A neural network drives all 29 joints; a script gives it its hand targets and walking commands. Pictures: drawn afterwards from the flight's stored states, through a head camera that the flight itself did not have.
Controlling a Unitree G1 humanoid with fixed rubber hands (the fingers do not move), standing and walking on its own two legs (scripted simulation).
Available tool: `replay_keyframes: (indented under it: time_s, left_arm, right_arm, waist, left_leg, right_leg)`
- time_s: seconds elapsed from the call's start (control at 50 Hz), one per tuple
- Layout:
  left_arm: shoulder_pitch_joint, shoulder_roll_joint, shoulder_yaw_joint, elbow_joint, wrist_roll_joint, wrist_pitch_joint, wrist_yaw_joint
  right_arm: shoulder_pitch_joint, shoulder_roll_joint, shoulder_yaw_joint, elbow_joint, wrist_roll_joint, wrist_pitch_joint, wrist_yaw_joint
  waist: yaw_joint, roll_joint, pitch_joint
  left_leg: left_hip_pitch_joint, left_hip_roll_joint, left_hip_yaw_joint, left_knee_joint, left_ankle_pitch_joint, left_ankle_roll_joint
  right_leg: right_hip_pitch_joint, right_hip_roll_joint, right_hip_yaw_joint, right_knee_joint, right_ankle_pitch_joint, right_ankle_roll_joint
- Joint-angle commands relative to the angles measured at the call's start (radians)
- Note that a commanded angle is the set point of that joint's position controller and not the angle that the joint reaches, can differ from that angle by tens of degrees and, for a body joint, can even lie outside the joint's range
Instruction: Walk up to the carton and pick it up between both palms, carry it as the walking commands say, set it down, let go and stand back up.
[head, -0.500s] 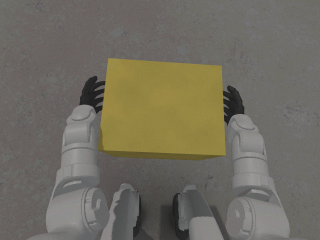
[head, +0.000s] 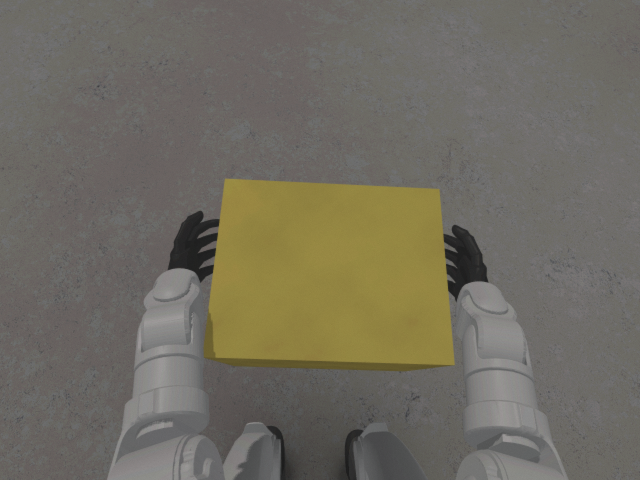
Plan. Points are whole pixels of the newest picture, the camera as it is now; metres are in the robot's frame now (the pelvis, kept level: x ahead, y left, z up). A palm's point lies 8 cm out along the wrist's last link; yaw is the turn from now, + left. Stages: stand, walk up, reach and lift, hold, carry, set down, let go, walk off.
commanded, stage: reach and lift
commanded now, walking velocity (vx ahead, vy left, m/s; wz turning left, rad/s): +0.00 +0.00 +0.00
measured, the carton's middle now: (325, 287) +0.38 -0.01 -0.11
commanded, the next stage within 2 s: none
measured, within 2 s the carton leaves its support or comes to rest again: neither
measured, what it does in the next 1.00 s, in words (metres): rises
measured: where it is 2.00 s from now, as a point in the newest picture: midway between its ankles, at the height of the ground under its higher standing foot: outside the picture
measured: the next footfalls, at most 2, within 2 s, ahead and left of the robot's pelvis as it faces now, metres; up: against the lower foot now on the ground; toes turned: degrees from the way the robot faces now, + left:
none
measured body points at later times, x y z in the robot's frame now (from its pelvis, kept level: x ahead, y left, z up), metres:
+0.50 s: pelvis +0.01 +0.00 +0.05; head +0.10 +0.02 +0.49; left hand +0.37 +0.18 +0.02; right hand +0.34 -0.19 +0.03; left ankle +0.04 +0.11 -0.67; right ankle +0.02 -0.13 -0.67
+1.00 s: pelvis +0.03 +0.00 +0.07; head +0.04 +0.00 +0.52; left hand +0.35 +0.18 +0.09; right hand +0.33 -0.19 +0.08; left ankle +0.04 +0.11 -0.67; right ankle +0.02 -0.13 -0.67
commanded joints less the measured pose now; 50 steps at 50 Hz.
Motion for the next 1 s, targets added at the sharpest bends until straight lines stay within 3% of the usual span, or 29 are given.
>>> replay_keyframes:
  time_s: [0.0,0.04,0.08,0.1,0.12,0.14,0.22,0.26,0.32,0.34,0.36,0.4,0.42,0.44,0.46,0.52,0.54,0.56,0.62,0.64,0.66,0.68,0.7,0.74,0.88,0.92,0.94,0.96,0.98]
  left_arm:
    - [-0.397,-0.93,-0.623,0.102,-0.161,0.015,-0.29]
    - [-0.421,-0.893,-0.622,0.093,-0.139,-0.003,-0.289]
    - [-0.411,-0.886,-0.588,0.119,-0.159,0.002,-0.286]
    - [-0.407,-0.886,-0.606,0.092,-0.132,0.003,-0.29]
    - [-0.422,-0.912,-0.606,0.109,-0.139,0.003,-0.295]
    - [-0.412,-0.875,-0.581,0.093,-0.138,-0.003,-0.298]
    - [-0.417,-0.866,-0.589,0.09,-0.135,0.002,-0.298]
    - [-0.385,-0.887,-0.553,0.13,-0.114,0.021,-0.309]
    - [-0.401,-0.892,-0.607,0.066,-0.137,0.018,-0.302]
    - [-0.372,-0.889,-0.6,0.059,-0.12,0.02,-0.297]
    - [-0.369,-0.912,-0.615,0.073,-0.139,0.022,-0.297]
    - [-0.352,-0.899,-0.597,0.065,-0.131,0.032,-0.297]
    - [-0.325,-0.902,-0.619,0.043,-0.128,0.038,-0.302]
    - [-0.378,-0.878,-0.602,0.059,-0.135,0.039,-0.302]
    - [-0.368,-0.877,-0.625,0.036,-0.156,0.04,-0.305]
    - [-0.354,-0.908,-0.631,0.015,-0.138,0.065,-0.304]
    - [-0.367,-0.91,-0.625,0.062,-0.156,0.069,-0.306]
    - [-0.347,-0.904,-0.617,0.019,-0.147,0.072,-0.302]
    - [-0.301,-0.916,-0.635,0.031,-0.163,0.091,-0.29]
    - [-0.255,-0.913,-0.632,0.016,-0.151,0.104,-0.29]
    - [-0.295,-0.887,-0.633,-0.018,-0.151,0.101,-0.288]
    - [-0.282,-0.9,-0.625,-0.004,-0.148,0.111,-0.288]
    - [-0.27,-0.896,-0.626,0.004,-0.141,0.111,-0.289]
    - [-0.256,-0.899,-0.658,-0.033,-0.159,0.124,-0.284]
    - [-0.262,-0.884,-0.688,-0.152,-0.159,0.166,-0.276]
    - [-0.238,-0.878,-0.7,-0.151,-0.174,0.183,-0.279]
    - [-0.206,-0.888,-0.691,-0.145,-0.17,0.193,-0.277]
    - [-0.239,-0.883,-0.702,-0.156,-0.189,0.196,-0.281]
    - [-0.269,-0.869,-0.734,-0.187,-0.215,0.201,-0.276]
  right_arm:
    - [-0.588,0.957,0.621,-0.043,0.196,-0.018,0.302]
    - [-0.599,0.926,0.578,-0.025,0.156,-0.028,0.3]
    - [-0.566,0.932,0.562,-0.011,0.154,-0.024,0.288]
    - [-0.565,0.942,0.576,0.004,0.15,-0.028,0.295]
    - [-0.56,0.918,0.565,-0.036,0.137,-0.03,0.291]
    - [-0.545,0.945,0.563,0.01,0.151,-0.019,0.294]
    - [-0.531,0.936,0.536,0.032,0.114,-0.021,0.294]
    - [-0.527,0.932,0.535,0.003,0.106,-0.009,0.297]
    - [-0.492,0.948,0.541,0.02,0.109,-0.009,0.292]
    - [-0.491,0.942,0.562,-0.001,0.111,-0.015,0.294]
    - [-0.455,0.944,0.582,-0.008,0.118,-0.013,0.29]
    - [-0.48,0.928,0.59,-0.042,0.122,-0.009,0.287]
    - [-0.489,0.94,0.588,-0.052,0.12,-0.002,0.299]
    - [-0.53,0.906,0.573,-0.027,0.127,-0.003,0.297]
    - [-0.503,0.915,0.578,0.01,0.124,0.013,0.302]
    - [-0.486,0.939,0.598,-0.037,0.124,0.025,0.303]
    - [-0.492,0.901,0.563,-0.02,0.1,0.035,0.304]
    - [-0.481,0.924,0.592,-0.039,0.125,0.034,0.305]
    - [-0.44,0.92,0.609,-0.042,0.129,0.053,0.295]
    - [-0.398,0.911,0.61,-0.054,0.13,0.062,0.289]
    - [-0.385,0.89,0.592,-0.039,0.106,0.063,0.292]
    - [-0.392,0.918,0.602,-0.05,0.121,0.065,0.294]
    - [-0.38,0.879,0.589,-0.044,0.101,0.071,0.291]
    - [-0.343,0.885,0.626,-0.095,0.124,0.072,0.284]
    - [-0.37,0.885,0.653,-0.166,0.152,0.112,0.282]
    - [-0.39,0.875,0.671,-0.213,0.162,0.131,0.28]
    - [-0.392,0.893,0.688,-0.217,0.187,0.139,0.279]
    - [-0.399,0.869,0.69,-0.224,0.162,0.151,0.276]
    - [-0.392,0.883,0.705,-0.215,0.191,0.156,0.271]
  waist:
    - [0.045,0.008,-0.67]
    - [-0.008,-0.001,-0.594]
    - [-0.003,-0.03,-0.599]
    - [0.034,0.063,-0.564]
    - [-0.022,0.005,-0.575]
    - [0.01,0.001,-0.537]
    - [-0.014,0.01,-0.454]
    - [0.011,0.046,-0.488]
    - [-0.028,0.016,-0.46]
    - [0.026,0.035,-0.438]
    - [-0.001,0.047,-0.473]
    - [0.029,0.045,-0.445]
    - [0.002,0.021,-0.414]
    - [0.023,0.076,-0.422]
    - [-0.013,-0.014,-0.359]
    - [0.015,0.077,-0.368]
    - [-0.016,-0.023,-0.335]
    - [0.022,0.058,-0.347]
    - [0.001,-0.039,-0.317]
    - [0.009,0.048,-0.275]
    - [-0.005,-0.021,-0.275]
    - [0.026,0.025,-0.277]
    - [0.009,-0.021,-0.245]
    - [-0.009,0.019,-0.258]
    - [0.035,0.027,-0.116]
    - [0.011,-0.021,-0.124]
    - [0.042,0.073,-0.131]
    - [0.021,-0.048,-0.149]
    - [0.02,-0.023,-0.109]
  left_leg:
    - [0.554,-0.118,-0.046,-0.106,0.291,-0.008]
    - [0.579,-0.109,-0.037,-0.123,0.347,-0.018]
    - [0.612,-0.094,-0.046,-0.14,0.334,-0.004]
    - [0.594,-0.112,-0.035,-0.172,0.277,-0.013]
    - [0.628,-0.1,-0.038,-0.176,0.312,-0.015]
    - [0.628,-0.107,-0.027,-0.195,0.314,-0.006]
    - [0.649,-0.097,-0.045,-0.232,0.272,-0.009]
    - [0.681,-0.098,-0.03,-0.257,0.306,-0.017]
    - [0.769,-0.093,-0.041,-0.28,0.357,-0.01]
    - [0.759,-0.094,-0.029,-0.304,0.348,-0.017]
    - [0.808,-0.086,-0.036,-0.302,0.381,-0.013]
    - [0.81,-0.09,-0.027,-0.324,0.333,-0.019]
    - [0.85,-0.1,-0.022,-0.356,0.355,-0.022]
    - [0.807,-0.087,-0.018,-0.355,0.313,-0.029]
    - [0.823,-0.085,-0.037,-0.365,0.252,-0.017]
    - [0.864,-0.095,-0.025,-0.396,0.279,-0.035]
    - [0.904,-0.068,-0.052,-0.408,0.234,-0.018]
    - [0.873,-0.088,-0.032,-0.415,0.248,-0.028]
    - [0.958,-0.069,-0.044,-0.443,0.397,-0.023]
    - [0.989,-0.082,-0.037,-0.459,0.367,-0.023]
    - [0.957,-0.07,-0.04,-0.466,0.369,-0.03]
    - [0.939,-0.077,-0.026,-0.472,0.324,-0.033]
    - [0.995,-0.083,-0.036,-0.484,0.379,-0.025]
    - [1.044,-0.073,-0.042,-0.49,0.466,-0.033]
    - [1.035,-0.081,-0.043,-0.556,0.291,-0.029]
    - [1.058,-0.081,-0.033,-0.569,0.305,-0.032]
    - [1.053,-0.087,-0.037,-0.573,0.305,-0.029]
    - [1.097,-0.068,-0.043,-0.574,0.276,-0.021]
    - [1.106,-0.076,-0.039,-0.571,0.316,-0.022]
  right_leg:
    - [0.411,0.109,0.008,-0.135,0.322,0.013]
    - [0.339,0.114,0.006,-0.148,0.321,0.018]
    - [0.412,0.107,0.014,-0.167,0.348,0.02]
    - [0.425,0.09,0.028,-0.189,0.3,0.006]
    - [0.446,0.107,0.011,-0.207,0.327,0.008]
    - [0.46,0.105,0.01,-0.231,0.336,0.014]
    - [0.495,0.094,0.016,-0.258,0.289,-0.001]
    - [0.528,0.097,0.01,-0.281,0.333,0.01]
    - [0.57,0.104,0.01,-0.301,0.361,0.006]
    - [0.629,0.089,0.007,-0.318,0.357,0.0]
    - [0.632,0.088,0.024,-0.331,0.396,-0.008]
    - [0.681,0.08,0.013,-0.356,0.35,-0.001]
    - [0.645,0.095,-0.004,-0.379,0.327,0.004]
    - [0.66,0.088,0.002,-0.363,0.316,0.001]
    - [0.66,0.099,0.005,-0.379,0.262,-0.002]
    - [0.709,0.09,0.009,-0.411,0.282,-0.011]
    - [0.674,0.104,-0.011,-0.417,0.237,-0.004]
    - [0.752,0.085,0.006,-0.428,0.265,-0.018]
    - [0.778,0.092,0.006,-0.459,0.369,-0.002]
    - [0.774,0.082,0.02,-0.478,0.363,-0.006]
    - [0.792,0.096,0.012,-0.483,0.352,-0.009]
    - [0.829,0.08,0.024,-0.49,0.339,-0.014]
    - [0.818,0.095,0.012,-0.503,0.362,-0.01]
    - [0.844,0.091,0.024,-0.51,0.437,-0.009]
    - [0.909,0.081,0.032,-0.568,0.285,-0.023]
    - [0.939,0.087,0.031,-0.58,0.304,-0.009]
    - [0.991,0.068,0.053,-0.581,0.314,-0.019]
    - [0.955,0.081,0.032,-0.59,0.258,-0.006]
    - [0.964,0.071,0.04,-0.601,0.298,-0.016]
